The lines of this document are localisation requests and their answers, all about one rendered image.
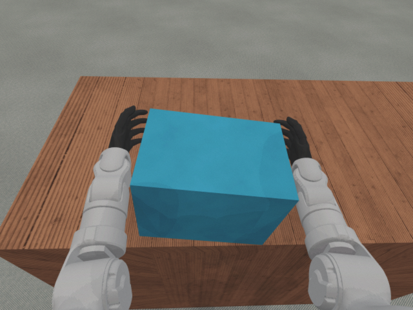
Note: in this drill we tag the robot right forearm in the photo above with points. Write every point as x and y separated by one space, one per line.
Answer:
323 222

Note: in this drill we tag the robot left forearm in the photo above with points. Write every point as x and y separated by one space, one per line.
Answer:
102 230

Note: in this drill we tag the robot left hand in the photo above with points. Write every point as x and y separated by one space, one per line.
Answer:
122 134

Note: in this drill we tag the pedestal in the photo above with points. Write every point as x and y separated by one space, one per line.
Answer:
360 132

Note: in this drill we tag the carton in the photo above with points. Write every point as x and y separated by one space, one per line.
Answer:
211 178

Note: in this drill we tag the robot left upper arm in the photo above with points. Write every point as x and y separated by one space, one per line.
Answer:
102 284

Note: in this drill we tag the robot right upper arm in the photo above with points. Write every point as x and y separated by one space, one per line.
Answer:
348 282

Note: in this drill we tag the robot right hand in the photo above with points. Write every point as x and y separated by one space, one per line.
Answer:
297 143

